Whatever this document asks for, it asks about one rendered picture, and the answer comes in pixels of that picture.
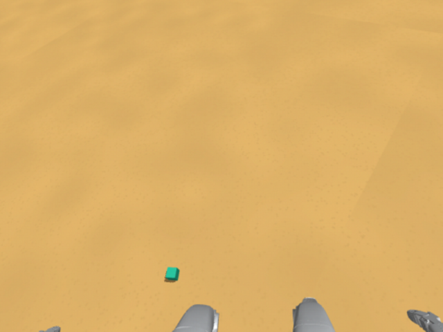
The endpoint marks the cube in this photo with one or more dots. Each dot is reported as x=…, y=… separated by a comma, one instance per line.
x=172, y=273

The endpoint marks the right robot hand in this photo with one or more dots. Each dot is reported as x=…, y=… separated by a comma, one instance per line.
x=428, y=321

